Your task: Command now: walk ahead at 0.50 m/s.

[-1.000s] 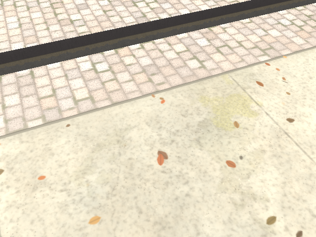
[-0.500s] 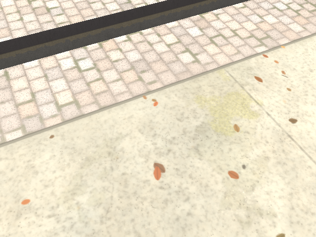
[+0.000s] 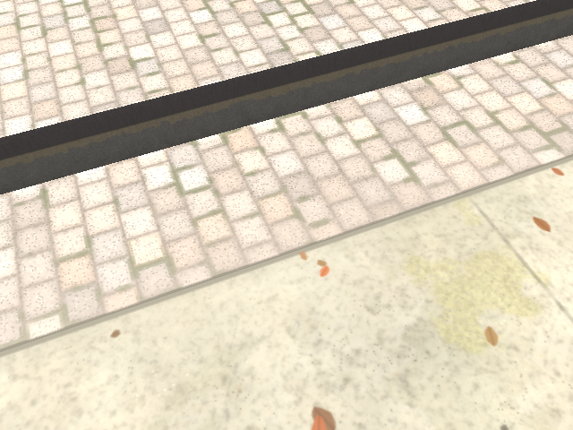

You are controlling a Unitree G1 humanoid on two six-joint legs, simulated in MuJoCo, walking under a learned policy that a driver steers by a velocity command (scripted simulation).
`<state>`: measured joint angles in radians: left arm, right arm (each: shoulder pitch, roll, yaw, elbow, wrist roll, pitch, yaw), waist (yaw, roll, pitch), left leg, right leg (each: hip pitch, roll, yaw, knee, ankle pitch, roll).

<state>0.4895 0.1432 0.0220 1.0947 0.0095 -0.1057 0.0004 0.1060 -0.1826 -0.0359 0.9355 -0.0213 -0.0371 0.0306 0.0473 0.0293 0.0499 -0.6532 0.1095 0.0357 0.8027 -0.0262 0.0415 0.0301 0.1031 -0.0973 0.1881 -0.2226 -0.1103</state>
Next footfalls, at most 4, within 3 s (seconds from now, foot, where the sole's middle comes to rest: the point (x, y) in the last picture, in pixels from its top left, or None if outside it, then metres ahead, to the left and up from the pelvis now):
0.20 left None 0.28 0.10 -0.78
0.76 right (349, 384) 0.59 -0.07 -0.78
1.32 left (253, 303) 0.80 0.18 -0.78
1.90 right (272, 238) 1.02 0.14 -0.78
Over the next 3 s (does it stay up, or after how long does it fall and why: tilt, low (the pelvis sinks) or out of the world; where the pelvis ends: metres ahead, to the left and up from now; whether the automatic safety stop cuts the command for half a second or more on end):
stays up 1.09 0.26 -0.01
